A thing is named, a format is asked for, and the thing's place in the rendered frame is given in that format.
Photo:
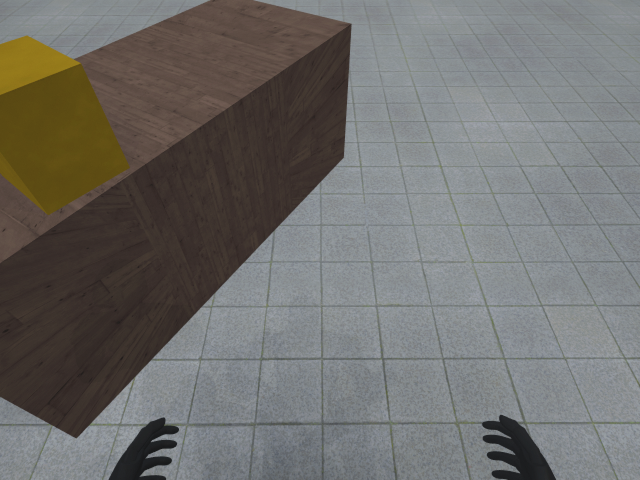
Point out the pedestal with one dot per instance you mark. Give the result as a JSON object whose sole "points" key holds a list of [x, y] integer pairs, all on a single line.
{"points": [[229, 114]]}

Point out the robot right hand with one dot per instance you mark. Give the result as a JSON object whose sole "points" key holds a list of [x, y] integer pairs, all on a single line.
{"points": [[528, 459]]}

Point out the carton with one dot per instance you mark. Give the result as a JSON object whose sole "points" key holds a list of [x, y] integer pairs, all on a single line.
{"points": [[56, 143]]}

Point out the robot left hand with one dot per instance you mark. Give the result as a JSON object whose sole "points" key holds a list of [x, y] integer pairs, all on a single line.
{"points": [[133, 463]]}

